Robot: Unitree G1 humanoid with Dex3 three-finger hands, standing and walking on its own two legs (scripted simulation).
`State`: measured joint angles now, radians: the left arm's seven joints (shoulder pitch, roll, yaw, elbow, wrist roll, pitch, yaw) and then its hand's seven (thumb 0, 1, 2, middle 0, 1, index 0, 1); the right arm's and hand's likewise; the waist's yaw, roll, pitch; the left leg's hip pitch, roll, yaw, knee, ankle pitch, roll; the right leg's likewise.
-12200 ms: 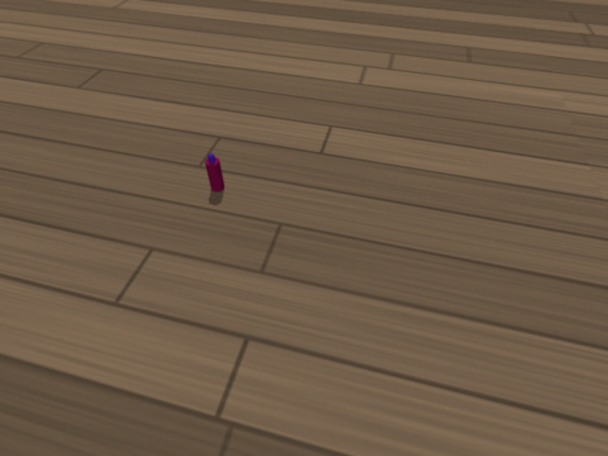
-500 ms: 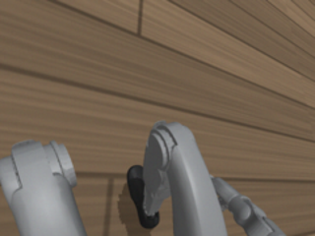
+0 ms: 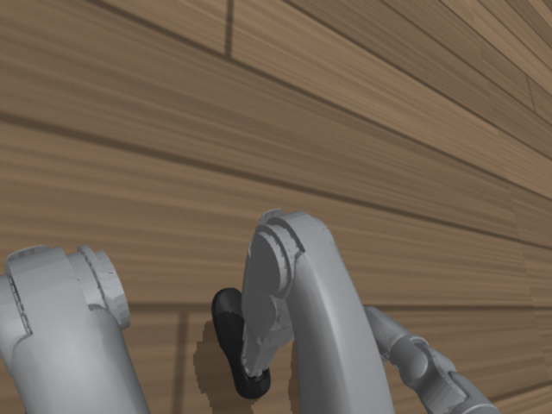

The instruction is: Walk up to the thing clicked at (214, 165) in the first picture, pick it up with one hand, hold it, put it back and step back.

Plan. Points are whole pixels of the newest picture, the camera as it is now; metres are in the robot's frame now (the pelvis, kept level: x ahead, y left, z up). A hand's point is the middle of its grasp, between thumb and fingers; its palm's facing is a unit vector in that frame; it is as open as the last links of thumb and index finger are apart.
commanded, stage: close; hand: left
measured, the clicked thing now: out of the picture +0.44 +0.34 -0.18
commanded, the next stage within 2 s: settle in 0.56 s
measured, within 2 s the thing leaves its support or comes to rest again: leaves its support in 0.84 s
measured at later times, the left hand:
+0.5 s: hand out of the picture +0.44 +0.32 -0.16, palm faces +0.43 -0.90 -0.01, open 9.0 cm
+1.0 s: hand out of the picture +0.45 +0.33 -0.14, palm faces +0.43 -0.90 +0.00, open 9.2 cm
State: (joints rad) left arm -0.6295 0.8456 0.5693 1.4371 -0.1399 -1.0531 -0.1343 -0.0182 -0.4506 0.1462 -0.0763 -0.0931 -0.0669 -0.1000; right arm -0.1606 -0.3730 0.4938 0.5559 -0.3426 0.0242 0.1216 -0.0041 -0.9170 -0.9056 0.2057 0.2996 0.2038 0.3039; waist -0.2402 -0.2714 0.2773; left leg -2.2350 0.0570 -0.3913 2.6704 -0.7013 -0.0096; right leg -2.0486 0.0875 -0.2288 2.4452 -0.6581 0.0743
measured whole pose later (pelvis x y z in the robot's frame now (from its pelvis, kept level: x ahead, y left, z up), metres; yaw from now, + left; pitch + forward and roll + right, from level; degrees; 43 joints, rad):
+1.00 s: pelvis +0.00 +0.00 +0.01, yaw -1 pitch +13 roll -17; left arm -0.70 0.90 0.58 1.36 -0.09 -0.98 -0.08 -0.03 -0.24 1.00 -0.68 -1.10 -0.73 -1.09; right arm -0.15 -0.36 0.49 0.54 -0.34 0.08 0.11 -0.01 -0.90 -0.90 0.21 0.30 0.20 0.30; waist -0.25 -0.27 0.29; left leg -2.24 0.07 -0.40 2.65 -0.71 -0.01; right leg -2.05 0.09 -0.24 2.41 -0.66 0.07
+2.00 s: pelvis +0.02 -0.02 +0.06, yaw +8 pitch +29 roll -8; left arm -0.65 0.58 0.54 0.90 -0.15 -0.54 -0.26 -0.03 -0.33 1.11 -0.72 -1.10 -0.77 -1.10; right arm 0.07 -0.30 0.10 0.64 -0.09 0.07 0.06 0.00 -0.89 -0.90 0.20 0.30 0.20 0.30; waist -0.13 -0.03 -0.04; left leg -2.24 0.07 -0.18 2.40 -0.68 -0.03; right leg -2.14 0.01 -0.10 2.33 -0.71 0.02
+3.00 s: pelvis +0.02 -0.02 +0.10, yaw +11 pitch +31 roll -5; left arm -0.68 0.50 0.51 0.91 -0.11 -0.52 -0.23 -0.02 -0.35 1.14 -0.73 -1.11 -0.77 -1.10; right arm 0.12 -0.27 0.04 0.66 -0.07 0.04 0.04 0.00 -0.91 -0.90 0.20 0.30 0.20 0.30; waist -0.12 -0.01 -0.11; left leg -2.14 0.07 -0.12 2.24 -0.66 -0.02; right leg -2.05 0.00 -0.06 2.21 -0.70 0.01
